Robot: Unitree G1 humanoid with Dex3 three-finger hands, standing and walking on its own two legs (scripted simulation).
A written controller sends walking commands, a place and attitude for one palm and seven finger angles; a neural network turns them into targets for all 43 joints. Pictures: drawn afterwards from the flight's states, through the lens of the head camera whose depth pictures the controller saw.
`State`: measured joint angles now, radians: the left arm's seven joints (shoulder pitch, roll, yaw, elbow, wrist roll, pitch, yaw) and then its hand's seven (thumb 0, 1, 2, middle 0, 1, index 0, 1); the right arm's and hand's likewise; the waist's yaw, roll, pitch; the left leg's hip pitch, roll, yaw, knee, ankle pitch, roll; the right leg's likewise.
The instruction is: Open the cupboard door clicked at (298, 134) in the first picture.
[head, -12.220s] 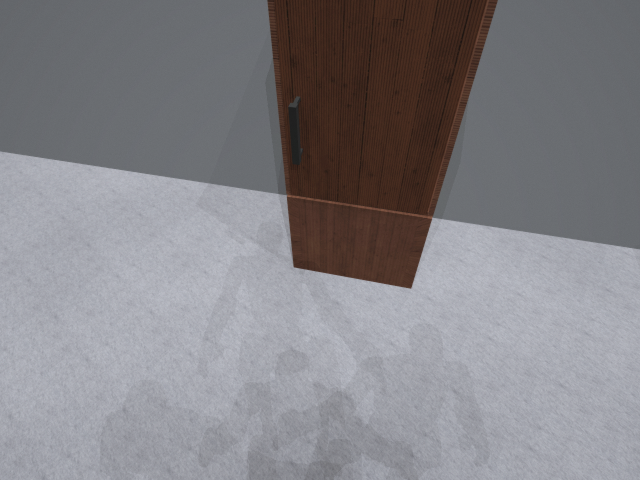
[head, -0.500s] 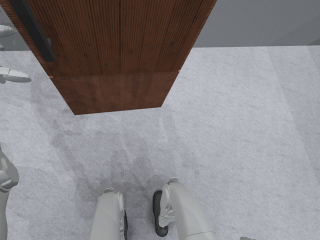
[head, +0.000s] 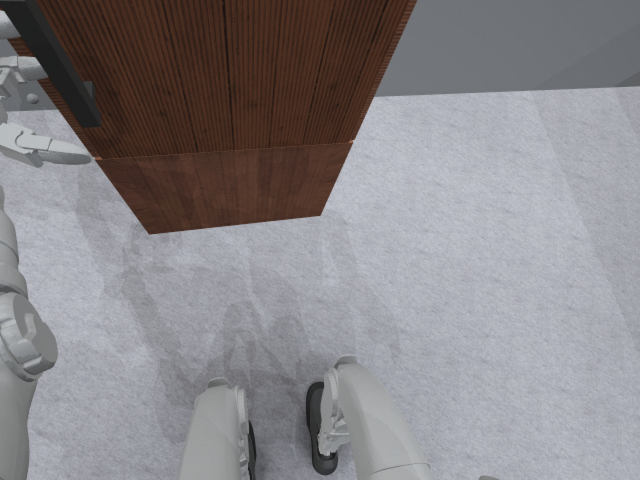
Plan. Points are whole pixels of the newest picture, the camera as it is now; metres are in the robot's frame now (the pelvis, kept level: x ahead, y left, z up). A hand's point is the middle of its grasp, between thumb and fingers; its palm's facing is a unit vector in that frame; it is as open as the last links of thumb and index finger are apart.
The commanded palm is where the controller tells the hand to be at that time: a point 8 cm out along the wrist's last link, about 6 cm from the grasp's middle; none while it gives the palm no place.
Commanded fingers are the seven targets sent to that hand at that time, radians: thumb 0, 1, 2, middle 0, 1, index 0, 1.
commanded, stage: slide the fingers in behind the handle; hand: left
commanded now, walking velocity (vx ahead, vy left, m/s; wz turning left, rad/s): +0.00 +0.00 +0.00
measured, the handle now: (60, 54) +0.58 +0.24 +0.05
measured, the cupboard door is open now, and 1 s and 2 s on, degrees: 0 0 0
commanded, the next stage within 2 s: close the thumb around the handle in 1.22 s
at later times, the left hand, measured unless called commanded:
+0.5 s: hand (56, 99) +0.53 +0.24 +0.04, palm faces +0.07 -1.00 -0.02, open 13.9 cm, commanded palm +0.52 +0.26 +0.04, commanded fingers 0.00 -0.50 0.30 -0.30 -1.20 -0.30 -1.20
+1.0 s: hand (87, 97) +0.54 +0.21 +0.04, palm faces +0.08 -1.00 -0.03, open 13.9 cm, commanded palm +0.51 +0.24 +0.04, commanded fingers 0.00 -0.50 0.30 -0.30 -1.20 -0.30 -1.20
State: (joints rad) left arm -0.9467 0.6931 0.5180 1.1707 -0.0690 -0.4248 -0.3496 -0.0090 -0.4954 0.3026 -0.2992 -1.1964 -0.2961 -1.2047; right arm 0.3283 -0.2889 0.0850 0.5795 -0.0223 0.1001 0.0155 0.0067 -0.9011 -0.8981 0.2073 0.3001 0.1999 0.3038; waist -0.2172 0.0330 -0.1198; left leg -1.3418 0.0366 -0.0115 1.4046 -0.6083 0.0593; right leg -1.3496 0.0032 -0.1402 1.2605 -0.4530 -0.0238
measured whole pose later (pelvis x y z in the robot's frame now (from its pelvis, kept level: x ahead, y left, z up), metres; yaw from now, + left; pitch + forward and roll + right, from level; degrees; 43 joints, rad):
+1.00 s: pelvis +0.01 +0.00 +0.01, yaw +1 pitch +30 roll -5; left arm -0.93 0.55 0.42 1.17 -0.05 -0.49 -0.20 -0.01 -0.49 0.30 -0.30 -1.20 -0.30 -1.22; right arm 0.34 -0.26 0.06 0.60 -0.04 0.11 0.04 0.01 -0.90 -0.90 0.21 0.30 0.20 0.30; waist -0.21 0.04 -0.13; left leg -1.30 0.03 0.00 1.38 -0.61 0.06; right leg -1.32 0.00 -0.13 1.25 -0.46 -0.02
